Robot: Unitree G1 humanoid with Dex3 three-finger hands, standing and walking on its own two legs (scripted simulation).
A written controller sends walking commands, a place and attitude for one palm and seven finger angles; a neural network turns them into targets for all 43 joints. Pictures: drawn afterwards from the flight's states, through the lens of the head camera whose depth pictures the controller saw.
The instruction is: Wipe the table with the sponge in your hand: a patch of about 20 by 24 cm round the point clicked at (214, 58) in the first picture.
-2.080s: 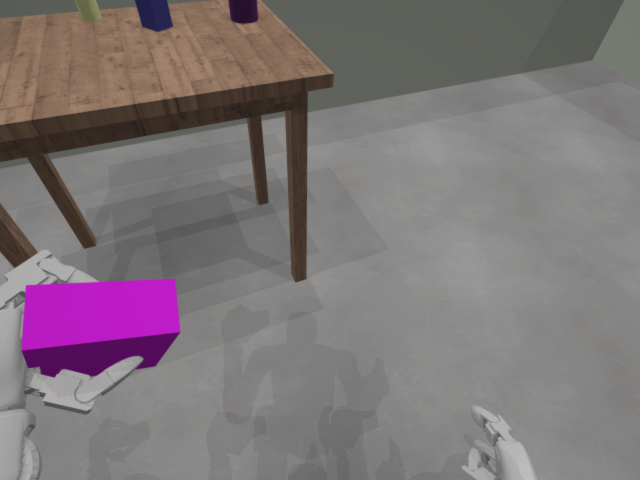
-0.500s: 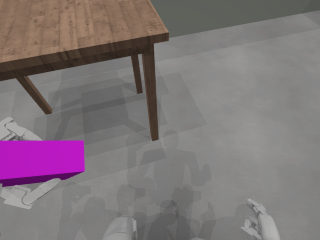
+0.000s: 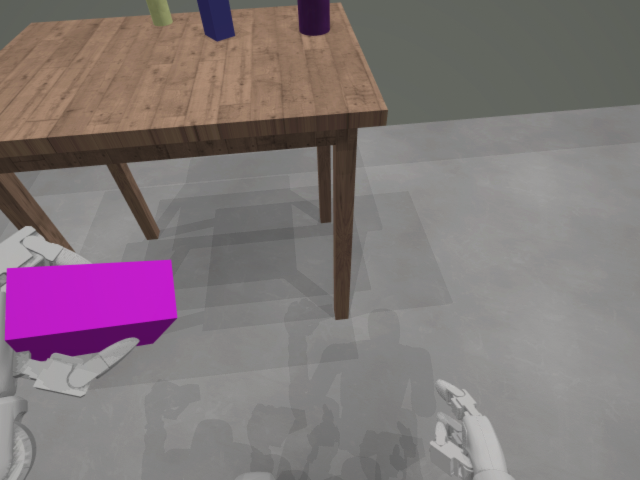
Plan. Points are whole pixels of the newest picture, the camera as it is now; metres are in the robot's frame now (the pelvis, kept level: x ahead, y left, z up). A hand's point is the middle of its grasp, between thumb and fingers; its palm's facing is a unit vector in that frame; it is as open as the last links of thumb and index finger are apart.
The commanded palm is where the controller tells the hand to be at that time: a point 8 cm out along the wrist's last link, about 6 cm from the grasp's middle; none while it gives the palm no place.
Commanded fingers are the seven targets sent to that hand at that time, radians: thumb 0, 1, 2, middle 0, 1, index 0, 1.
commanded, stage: turn to face it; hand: left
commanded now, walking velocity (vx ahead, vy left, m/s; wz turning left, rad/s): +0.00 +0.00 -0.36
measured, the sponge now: (117, 311) +0.21 +0.21 +0.18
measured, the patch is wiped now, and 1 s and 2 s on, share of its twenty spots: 0.00 0.00 0.00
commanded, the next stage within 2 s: take the last steps up to it in 0.26 s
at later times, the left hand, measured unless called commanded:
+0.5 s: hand (157, 340) +0.19 +0.17 +0.18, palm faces +0.27 -0.85 -0.45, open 9.5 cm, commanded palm +0.14 +0.22 +0.19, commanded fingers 0.00 0.10 1.30 -1.20 -1.60 -1.20 -1.60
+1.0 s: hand (103, 347) +0.18 +0.20 +0.18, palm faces +0.32 -0.86 -0.40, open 9.5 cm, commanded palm +0.13 +0.25 +0.19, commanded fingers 0.00 0.10 1.30 -1.20 -1.60 -1.20 -1.60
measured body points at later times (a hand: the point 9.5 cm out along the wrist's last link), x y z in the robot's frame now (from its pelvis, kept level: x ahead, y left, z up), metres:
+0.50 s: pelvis -0.06 -0.04 +0.00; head -0.06 -0.05 +0.45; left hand +0.17 +0.21 +0.20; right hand +0.06 -0.30 -0.09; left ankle -0.03 +0.11 -0.72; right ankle -0.03 -0.12 -0.72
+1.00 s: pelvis -0.06 +0.00 +0.01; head -0.07 -0.01 +0.46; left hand +0.15 +0.25 +0.20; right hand +0.06 -0.28 -0.07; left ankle -0.04 +0.13 -0.72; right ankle -0.04 -0.11 -0.71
